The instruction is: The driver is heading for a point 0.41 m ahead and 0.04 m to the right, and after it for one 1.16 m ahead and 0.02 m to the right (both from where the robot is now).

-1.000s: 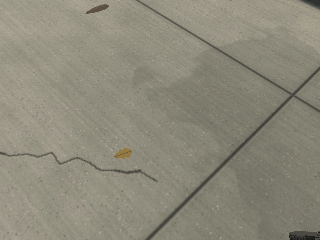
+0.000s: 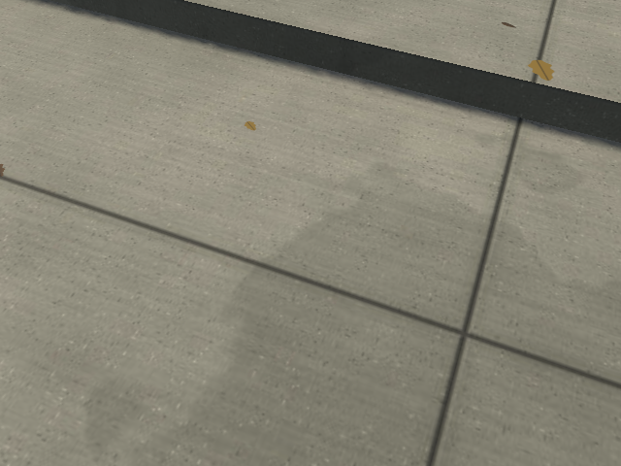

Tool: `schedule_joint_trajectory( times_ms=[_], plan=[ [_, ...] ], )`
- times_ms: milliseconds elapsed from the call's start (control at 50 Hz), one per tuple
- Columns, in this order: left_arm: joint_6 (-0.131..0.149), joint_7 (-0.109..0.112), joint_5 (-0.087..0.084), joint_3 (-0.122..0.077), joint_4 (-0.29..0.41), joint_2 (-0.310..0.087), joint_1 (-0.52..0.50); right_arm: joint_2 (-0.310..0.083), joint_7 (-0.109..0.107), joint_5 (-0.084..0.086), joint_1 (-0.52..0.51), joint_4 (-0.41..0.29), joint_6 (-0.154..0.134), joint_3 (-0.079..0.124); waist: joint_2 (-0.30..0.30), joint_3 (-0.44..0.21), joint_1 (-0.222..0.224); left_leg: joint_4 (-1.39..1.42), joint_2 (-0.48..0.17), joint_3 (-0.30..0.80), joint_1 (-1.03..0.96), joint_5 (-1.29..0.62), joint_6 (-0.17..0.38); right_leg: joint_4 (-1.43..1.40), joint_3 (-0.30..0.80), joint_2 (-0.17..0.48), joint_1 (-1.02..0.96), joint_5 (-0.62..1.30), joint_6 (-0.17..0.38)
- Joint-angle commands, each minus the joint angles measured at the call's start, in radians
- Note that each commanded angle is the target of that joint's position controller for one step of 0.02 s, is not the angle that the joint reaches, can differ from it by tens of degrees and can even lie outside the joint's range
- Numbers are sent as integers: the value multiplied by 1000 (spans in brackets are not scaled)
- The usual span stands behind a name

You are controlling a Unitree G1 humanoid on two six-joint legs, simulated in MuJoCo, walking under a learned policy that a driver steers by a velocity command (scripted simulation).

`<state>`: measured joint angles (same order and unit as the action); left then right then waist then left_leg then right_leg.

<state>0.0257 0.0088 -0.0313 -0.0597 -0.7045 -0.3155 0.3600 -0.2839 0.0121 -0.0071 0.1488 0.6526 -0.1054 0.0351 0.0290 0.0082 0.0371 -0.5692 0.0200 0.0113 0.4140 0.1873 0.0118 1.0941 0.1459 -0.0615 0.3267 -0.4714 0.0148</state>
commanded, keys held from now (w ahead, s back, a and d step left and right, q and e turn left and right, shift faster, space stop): w+e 0.36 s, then w+q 0.64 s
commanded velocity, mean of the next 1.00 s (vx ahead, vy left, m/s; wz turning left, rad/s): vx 0.50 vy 0.00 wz -0.09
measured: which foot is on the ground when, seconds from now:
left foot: down 0.00-0.46, up 0.48-0.96, down 0.98-1.00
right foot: up 0.00-0.42, down 0.44-1.00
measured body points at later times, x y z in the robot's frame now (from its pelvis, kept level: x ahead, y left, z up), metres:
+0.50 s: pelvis +0.25 -0.06 -0.01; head +0.29 -0.08 +0.44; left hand +0.54 +0.11 -0.07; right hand +0.19 -0.34 -0.14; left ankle +0.10 +0.12 -0.66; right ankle +0.32 -0.16 -0.73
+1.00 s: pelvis +0.53 -0.07 -0.01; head +0.57 -0.07 +0.44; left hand +0.58 +0.21 -0.14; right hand +0.72 -0.33 -0.10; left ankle +0.66 +0.01 -0.73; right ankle +0.33 -0.17 -0.71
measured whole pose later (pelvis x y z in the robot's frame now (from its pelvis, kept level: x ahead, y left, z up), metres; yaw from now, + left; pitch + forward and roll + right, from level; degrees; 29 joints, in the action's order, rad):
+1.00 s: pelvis +0.53 -0.07 -0.01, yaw -1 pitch +2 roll -1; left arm 0.03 0.02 -0.01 -0.08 -0.83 -0.29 0.33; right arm -0.27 0.06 0.02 0.09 0.70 -0.04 0.05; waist -0.02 0.05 0.03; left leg -0.61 0.00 -0.05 0.52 0.11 0.10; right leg 0.54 -0.26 0.06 -0.06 -0.47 -0.03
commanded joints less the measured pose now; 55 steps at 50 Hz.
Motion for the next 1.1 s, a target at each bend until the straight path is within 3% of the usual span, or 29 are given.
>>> schedule_joint_trajectory(
  times_ms=[20, 60, 140, 260, 340, 380, 400, 420, 440, 460, 480, 500, 520, 540, 560, 580, 620, 660, 780, 880, 940, 960, 980, 1000, 1020, 1040, 1060, 1080, 1100],
  plan=[
    [14, 2, 13, -30, 113, -119, -79, -118, -7, -5, 124, -17, 5, 43, -118, -24, -95, 306, -311, 401, -393, 142, 152, 156, -6, 120, 432, 126, -17],
    [5, -8, 3, -29, 118, -87, -76, -98, -13, -8, 110, -1, -1, 39, -164, -4, -71, 349, -269, 265, -323, 20, 144, 105, -26, 152, 368, 171, -19],
    [-8, -13, 11, -17, 141, -37, -132, -129, -14, 0, 125, 44, -10, 54, -119, 22, -70, 399, -287, 133, -332, -142, 179, -11, -42, 165, 417, 239, -35],
    [9, -45, 10, -2, 170, -5, -278, -170, -20, 7, 136, 94, 8, 63, -90, 56, -114, 409, -265, -64, -377, -261, 149, -319, -118, 154, 370, 482, -22],
    [11, -69, 4, -2, 209, -10, -364, -201, -20, 25, 176, 130, 28, 72, -87, 83, -127, 372, -294, -126, -467, -369, 127, -438, -175, 131, 342, 433, 21],
    [9, -72, 12, -13, 219, -28, -350, -223, -22, 37, 190, 142, 39, 78, -106, 49, -96, 278, -303, -152, -493, -667, 116, -468, -214, 78, 238, 333, 63],
    [8, -69, 17, -24, 212, -45, -297, -235, -23, 42, 199, 152, 43, 79, -118, 8, -54, 191, -305, -157, -495, -824, 114, -484, -227, 42, 138, 287, 90],
    [6, -61, 18, -46, 178, -80, -166, -235, -23, 44, 192, 159, 48, 75, -101, -63, 31, 41, -287, -177, -455, -886, 99, -550, -231, 9, -53, 331, 124],
    [0, -43, 17, -73, 134, -132, -6, -207, -25, 37, 187, 158, 44, 59, -76, -138, 115, -168, -252, -193, -285, -750, 71, -575, -175, 32, -330, 394, 154],
    [-1, -24, 27, -91, 115, -252, 80, -75, -10, -5, 269, 115, 30, 13, 176, -280, 63, -579, -117, -184, 142, 62, 12, -552, 272, 339, -752, 409, 288],
    [9, -25, 26, -73, 131, -207, 101, -108, 1, 25, 267, 136, 6, 10, 155, -466, 90, -800, -13, 31, 256, 419, 2, -723, 634, 498, -795, 288, 398],
    [21, -32, 35, -54, 120, -152, 53, -196, 7, 69, 144, 105, -2, 41, 55, -309, 113, -827, -62, 92, 331, 355, 12, -758, 460, 454, -665, 298, 331],
    [29, -32, 32, -46, 105, -128, -1, -176, 6, 76, 86, 80, -5, 35, 47, -174, 76, -759, -104, 76, 333, 270, 19, -775, 294, 405, -507, 342, 285],
    [38, -34, 30, -34, 93, -90, -60, -158, 0, 55, 76, 88, 1, 34, 17, -97, 31, -684, -142, 67, 301, 203, 12, -804, 189, 356, -378, 396, 250],
    [48, -35, 35, -25, 93, -56, -103, -157, -3, 42, 106, 102, 14, 40, 42, -63, -6, -636, -166, 79, 239, 146, 3, -841, 109, 322, -287, 436, 230],
    [57, -35, 40, -24, 90, -48, -127, -140, -3, 41, 149, 122, 31, 40, 55, -51, -33, -623, -172, 83, 179, 102, -7, -883, 61, 307, -225, 432, 221],
    [81, -34, 42, -29, 66, -49, -140, -101, -8, 40, 178, 139, 55, 37, 35, -27, -57, -595, -168, 87, 163, 56, -27, -935, -16, 305, -169, 495, 223],
    [91, -27, 52, -34, 39, -58, -134, -86, -13, 39, 135, 125, 65, 36, 22, 14, -53, -529, -163, 108, 222, -22, -42, -962, -92, 298, -162, 534, 211],
    [84, -5, 44, -42, -12, -89, -98, -43, 14, 28, -24, 77, 52, 21, 10, 71, 6, -192, -136, 42, 244, -293, -32, -992, -257, 280, -231, 543, 162],
    [48, 3, 20, -58, -64, -121, -33, -43, 46, 28, -137, 2, 52, 16, 5, 105, 39, -66, -117, -18, 315, -181, 24, -914, -301, 345, -423, 658, 143],
    [24, 15, 14, -68, -62, -162, -61, -85, 56, 29, -70, -14, 61, 39, 55, 19, -26, -64, -30, -104, 160, -27, 83, -722, -340, 347, -470, 1107, 106],
    [15, 19, 12, -69, -58, -170, -74, -121, 53, 31, 34, 5, 65, 60, 58, -44, -88, -57, 13, -125, 21, 0, 110, -569, -355, 330, -446, 1208, 88],
    [13, 23, 8, -62, -53, -162, -87, -176, 39, 33, 193, 42, 68, 92, 32, -128, -176, 8, 49, -110, -227, -53, 150, -344, -378, 288, -332, 1142, 51],
    [25, 25, 31, -40, -26, -97, -47, -276, 16, 35, 307, 62, 79, 125, -131, -221, -191, 38, -125, 199, -543, -38, 237, -7, -382, 209, -26, 708, -4],
    [58, 10, 41, -4, 14, 0, -2, -319, 18, 36, 247, 28, 66, 122, -300, -336, -94, 201, -339, 777, -783, 110, 428, 308, -197, -14, 329, -104, -56],
    [94, -8, 10, -20, 27, -92, -101, -229, 25, 29, 256, 16, 55, 96, -166, -351, -164, 275, -342, 778, -794, 157, 390, 342, -24, 43, 434, -85, -27],
    [112, -15, -16, -21, 51, -105, -167, -185, 24, 25, 229, 20, 45, 84, -123, -218, -154, 277, -309, 626, -680, 112, 347, 292, -38, 84, 468, -9, -2],
    [120, -9, 1, -18, 50, -91, -179, -165, 25, 27, 166, 16, 39, 78, -30, -118, -101, 279, -262, 510, -524, 3, 310, 183, -48, 129, 438, 62, 4],
    [116, -1, 29, -27, 40, -105, -179, -126, 20, 24, 112, 4, 37, 67, -33, -80, -69, 289, -227, 428, -418, -108, 289, 96, -50, 159, 376, 106, -2]
  ],
)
